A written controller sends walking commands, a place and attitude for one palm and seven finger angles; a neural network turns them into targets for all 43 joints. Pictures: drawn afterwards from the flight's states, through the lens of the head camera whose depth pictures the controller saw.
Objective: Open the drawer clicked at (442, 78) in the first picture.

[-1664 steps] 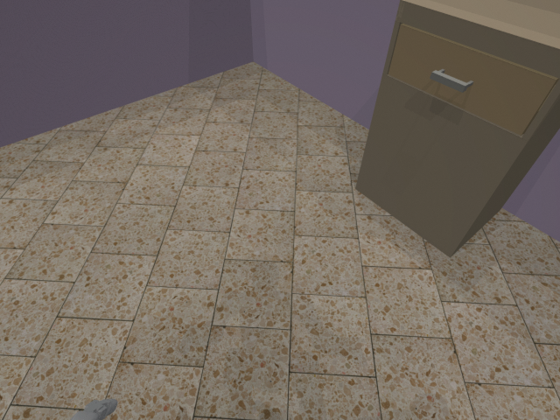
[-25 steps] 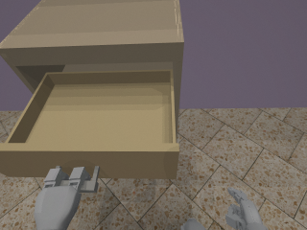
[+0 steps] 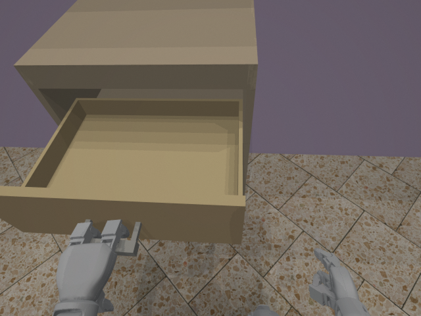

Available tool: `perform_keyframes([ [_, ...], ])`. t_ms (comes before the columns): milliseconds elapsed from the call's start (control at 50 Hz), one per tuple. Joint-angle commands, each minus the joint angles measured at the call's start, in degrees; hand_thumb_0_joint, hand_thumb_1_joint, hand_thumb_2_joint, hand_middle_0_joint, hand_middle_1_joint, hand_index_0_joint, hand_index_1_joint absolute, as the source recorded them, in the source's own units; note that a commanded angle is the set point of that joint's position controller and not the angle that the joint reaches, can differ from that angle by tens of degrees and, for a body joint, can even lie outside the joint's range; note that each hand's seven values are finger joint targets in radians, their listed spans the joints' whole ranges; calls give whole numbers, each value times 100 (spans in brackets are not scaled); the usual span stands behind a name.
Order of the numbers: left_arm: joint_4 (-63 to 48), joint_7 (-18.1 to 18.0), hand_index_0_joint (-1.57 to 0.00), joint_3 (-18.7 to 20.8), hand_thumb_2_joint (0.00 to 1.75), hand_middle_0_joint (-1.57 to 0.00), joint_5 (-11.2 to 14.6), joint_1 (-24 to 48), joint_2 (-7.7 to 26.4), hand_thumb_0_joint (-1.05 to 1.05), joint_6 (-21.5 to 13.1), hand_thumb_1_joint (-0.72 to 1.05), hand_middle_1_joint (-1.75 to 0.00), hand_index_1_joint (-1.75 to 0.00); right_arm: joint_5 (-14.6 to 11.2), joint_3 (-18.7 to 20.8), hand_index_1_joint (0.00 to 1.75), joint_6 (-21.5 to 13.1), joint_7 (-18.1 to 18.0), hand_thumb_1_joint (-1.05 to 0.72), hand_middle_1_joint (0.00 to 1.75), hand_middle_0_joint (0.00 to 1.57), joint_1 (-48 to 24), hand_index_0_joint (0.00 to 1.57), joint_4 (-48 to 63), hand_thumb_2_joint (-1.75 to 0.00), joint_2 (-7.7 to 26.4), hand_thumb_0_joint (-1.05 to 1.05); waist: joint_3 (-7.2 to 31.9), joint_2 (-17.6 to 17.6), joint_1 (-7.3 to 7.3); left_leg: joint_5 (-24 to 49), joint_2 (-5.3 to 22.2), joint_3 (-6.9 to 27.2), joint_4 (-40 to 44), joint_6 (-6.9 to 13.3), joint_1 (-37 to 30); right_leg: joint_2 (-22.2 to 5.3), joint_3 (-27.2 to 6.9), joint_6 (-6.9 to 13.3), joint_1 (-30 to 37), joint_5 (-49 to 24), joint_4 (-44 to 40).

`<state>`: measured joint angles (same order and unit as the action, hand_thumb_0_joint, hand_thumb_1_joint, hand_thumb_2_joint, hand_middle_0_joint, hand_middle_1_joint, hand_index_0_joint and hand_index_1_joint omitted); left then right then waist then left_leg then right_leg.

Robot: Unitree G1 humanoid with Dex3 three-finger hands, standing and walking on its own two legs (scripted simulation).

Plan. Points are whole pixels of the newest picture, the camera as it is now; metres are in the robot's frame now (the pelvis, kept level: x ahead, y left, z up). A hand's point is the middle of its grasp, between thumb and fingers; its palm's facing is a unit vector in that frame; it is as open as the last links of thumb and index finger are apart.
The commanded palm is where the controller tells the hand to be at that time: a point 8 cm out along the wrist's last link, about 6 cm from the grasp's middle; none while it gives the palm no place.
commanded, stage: lift the hand off the handle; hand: left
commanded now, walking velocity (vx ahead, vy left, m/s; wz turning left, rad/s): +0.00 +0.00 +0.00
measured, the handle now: (109, 236) +0.25 +0.23 +0.00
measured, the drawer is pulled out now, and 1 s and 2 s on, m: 0.30 0.30 0.30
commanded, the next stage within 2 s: draw the hand back to the body in 1.62 s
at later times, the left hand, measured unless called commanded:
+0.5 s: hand (103, 262) +0.20 +0.23 +0.00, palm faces +0.01 -0.06 -1.00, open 13.6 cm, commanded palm +0.18 +0.23 +0.06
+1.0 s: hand (79, 247) +0.21 +0.24 +0.07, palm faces +0.05 -0.09 -0.99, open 13.4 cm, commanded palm +0.18 +0.24 +0.13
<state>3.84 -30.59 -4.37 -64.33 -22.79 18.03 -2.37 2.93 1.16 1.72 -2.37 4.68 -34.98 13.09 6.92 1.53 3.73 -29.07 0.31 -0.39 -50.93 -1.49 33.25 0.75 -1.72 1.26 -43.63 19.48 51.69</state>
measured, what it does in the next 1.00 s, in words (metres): stands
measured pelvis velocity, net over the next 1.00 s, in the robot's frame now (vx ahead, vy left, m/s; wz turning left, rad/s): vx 0.01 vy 0.01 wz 0.00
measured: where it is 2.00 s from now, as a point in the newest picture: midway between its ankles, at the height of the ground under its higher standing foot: outside the picture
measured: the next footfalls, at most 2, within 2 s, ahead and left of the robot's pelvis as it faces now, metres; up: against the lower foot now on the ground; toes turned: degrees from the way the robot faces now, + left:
none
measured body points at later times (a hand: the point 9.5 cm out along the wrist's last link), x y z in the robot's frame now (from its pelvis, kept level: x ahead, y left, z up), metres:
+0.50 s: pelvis +0.00 +0.00 +0.00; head +0.04 -0.03 +0.45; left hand +0.20 +0.23 +0.05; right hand +0.21 -0.21 -0.10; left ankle -0.04 +0.14 -0.69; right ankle +0.06 -0.10 -0.69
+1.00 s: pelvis +0.01 +0.01 +0.03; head +0.02 -0.02 +0.48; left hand +0.20 +0.24 +0.12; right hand +0.24 -0.19 -0.06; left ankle -0.04 +0.14 -0.69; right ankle +0.06 -0.10 -0.69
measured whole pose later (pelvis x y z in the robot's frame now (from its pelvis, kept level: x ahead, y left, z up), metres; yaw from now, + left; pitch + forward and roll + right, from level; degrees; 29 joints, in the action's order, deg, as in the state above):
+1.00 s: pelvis +0.01 +0.01 +0.03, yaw +0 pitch +4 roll +1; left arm -9.9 -17.8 -6.1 -59.0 -23.0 21.2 3.5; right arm 2.2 -0.2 3.1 -2.0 4.9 -34.7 13.1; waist 3.4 4.1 6.1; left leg -24.4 -0.1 0.1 -38.1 -0.6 17.3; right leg 0.2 -1.4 0.4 -27.2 15.8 39.4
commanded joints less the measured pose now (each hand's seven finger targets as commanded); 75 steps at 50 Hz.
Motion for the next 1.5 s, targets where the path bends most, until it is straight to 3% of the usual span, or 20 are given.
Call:
perform_keyframes([
  [0, -1058, -351, -30, 547, 30, -30, 62, 141, 618, 0, 167, -50, -120, -120, 23, 231, 30, -301, 2, -90, 30, 20, -623, 20, 830, -90, 536, 0, 1151, -194, 10, 1134, -340, -92, 549, 190, 227, 7, -190, 137, 1497, -844, -802],
  [140, -957, -412, -30, 548, 30, -30, -11, 486, 721, 0, 361, -50, -120, -120, 11, 237, 30, -311, -22, -90, 30, 20, -603, 20, 784, -90, 549, 0, 1228, -456, -27, 1125, -317, -72, 504, 200, 249, 2, -50, 100, 1455, -796, -729],
  [260, -974, -329, -30, 393, 30, -30, -6, 795, 662, 0, 494, -50, -120, -120, -8, 214, 30, -296, -63, -90, 30, 20, -613, 20, 763, -90, 543, 0, 1206, -383, -53, 1139, -314, -73, 575, 202, 144, 4, -28, 94, 1489, -770, -777],
  [420, -1591, -177, -30, 607, 30, -30, 134, 1007, 1006, 0, 555, -50, -120, -120, -24, 177, 30, -260, -150, -90, 30, 20, -653, 20, 846, -90, 529, 0, 1350, -176, 25, 1289, -318, -76, 844, 219, -265, 1, -38, 100, 1890, -789, -1000],
  [520, -1798, -30, -30, 532, 30, -30, 227, 1056, 958, 0, 527, -50, -120, -120, -39, 153, 30, -248, -135, -90, 30, 20, -694, 20, 867, -90, 524, 0, 1021, -130, -11, 1290, -295, -54, 1048, 218, -424, 11, -4, 97, 1920, -645, -1191],
  [720, -2202, 447, -30, 469, 30, -30, 398, 541, 958, 0, 644, -50, -120, -120, -103, 100, 30, -197, -43, -90, 30, 20, -811, 20, 952, -90, 513, 0, 667, -188, 123, 1521, -252, -47, 1528, 206, -754, -4, -67, 88, 2461, -800, -1558],
  [820, -2398, 772, -30, 377, 30, -30, 477, 757, 980, 0, 678, -50, -120, -120, -118, 65, 30, -162, -30, -90, 30, 20, -883, 20, 953, -90, 516, 0, 434, -131, 123, 1463, -226, -34, 1769, 222, -955, -13, -35, 71, 2589, -602, -1787],
  [900, -2728, 928, -30, 608, 30, -30, 494, 826, 1265, 0, 578, -50, -120, -120, -84, 59, 30, -168, -32, -90, 30, 20, -853, 20, 958, -90, 528, 0, 590, -98, 181, 1736, -216, -22, 1869, 223, -1213, -11, -70, 70, 2871, -931, -1871],
  [980, -3054, 1009, -30, 608, 30, -30, 570, 555, 1194, 0, 436, -50, -120, -120, -89, 56, 30, -187, 23, -90, 30, 20, -812, 20, 951, -90, 489, 0, 567, -51, 227, 2088, -200, -32, 1973, 206, -1367, -9, -63, 66, 3047, -1289, -1928],
  [1000, -3017, 1015, -30, 817, 30, -30, 594, 373, 1351, 0, 464, -50, -120, -120, -101, 50, 30, -188, 30, -90, 30, 20, -839, 20, 967, -90, 515, 0, 569, 7, 252, 2151, -176, -6, 2011, 177, -1388, 5, -116, 79, 3132, -1358, -1962],
  [1060, -3073, 1115, -30, 703, 30, -30, 622, 434, 1234, 0, 523, -50, -120, -120, -113, 39, 30, -135, 85, -90, 30, 20, -854, 20, 934, -90, 500, 0, 278, -156, 231, 2159, -160, -27, 2125, 192, -1389, -7, -44, 53, 3109, -1329, -2047],
  [1100, -3160, 1205, -30, 710, 30, -30, 653, 508, 1272, 0, 633, -50, -120, -120, -157, 17, 30, -102, 106, -90, 30, 20, -975, 20, 974, -90, 525, 0, 201, 13, 217, 2126, -128, 1, 2223, 182, -1489, 0, -80, 66, 3133, -1248, -2151],
  [1160, -3320, 1407, -30, 408, 30, -30, 706, 600, 1093, 0, 762, -50, -120, -120, -162, 12, 30, -62, 150, -90, 30, 20, -939, 20, 963, -90, 516, 0, 286, -16, 238, 2354, -120, -22, 2355, 195, -1631, -20, 79, 41, 3347, -1402, -2177],
  [1260, -3501, 1717, -30, 532, 30, -30, 787, 502, 1315, 0, 925, -50, -120, -120, -222, -55, 30, -6, 181, -90, 30, 20, -975, 20, 995, -90, 557, 0, 236, -133, 312, 2607, -72, -27, 2566, 205, -1719, -7, 119, 20, 3718, -1655, -2283],
  [1300, -3798, 1773, -30, 651, 30, -30, 818, 381, 1450, 0, 981, -50, -120, -120, -282, -104, 30, -3, 197, -90, 30, 20, -1088, 20, 1110, -90, 608, 0, 337, 121, 334, 2748, 5, 1, 2593, 180, -1780, 7, 95, 20, 3879, -1835, -2262],
  [1320, -3956, 1799, -30, 480, 30, -30, 779, 392, 1266, 0, 985, -50, -120, -120, -259, -141, 30, -4, 238, -90, 30, 20, -963, 20, 1129, -90, 549, 0, 496, 96, 363, 2918, -17, -16, 2584, 197, -1829, -41, 143, 11, 3942, -1887, -2243],
  [1340, -3949, 1829, -30, 526, 30, -30, 849, 470, 1369, 0, 987, -50, -120, -120, -292, -106, 30, 23, 249, -90, 30, 20, -1025, 20, 1067, -90, 576, 0, 276, 117, 299, 2967, -5, -10, 2652, 181, -1878, 11, 94, 24, 3930, -2013, -2325],
  [1360, -3997, 1851, -30, 496, 30, -30, 855, 392, 1300, 0, 985, -50, -120, -120, -268, -99, 30, 33, 260, -90, 30, 20, -974, 20, 1082, -90, 584, 0, 282, 5, 326, 3019, -1, -27, 2668, 189, -1877, 1, 156, -2, 3951, -2038, -2326],
  [1400, -4083, 1868, -30, 821, 30, -30, 922, 237, 1569, 0, 1056, -50, -120, -120, -326, -136, 30, 50, 260, -90, 30, 20, -1131, 20, 1144, -90, 635, 0, 195, 109, 345, 2919, 62, 26, 2713, 175, -1864, 39, 63, 12, 4050, -2049, -2369],
  [1480, -4410, 1978, -30, 558, 30, -30, 899, 605, 1429, 0, 1122, -50, -120, -120, -327, -126, 30, 138, 327, -90, 30, 20, -1096, 20, 1110, -90, 626, 0, 106, 187, 298, 3016, 56, -14, 2825, 192, -1991, 18, 144, -2, 4015, -1986, -2472],
])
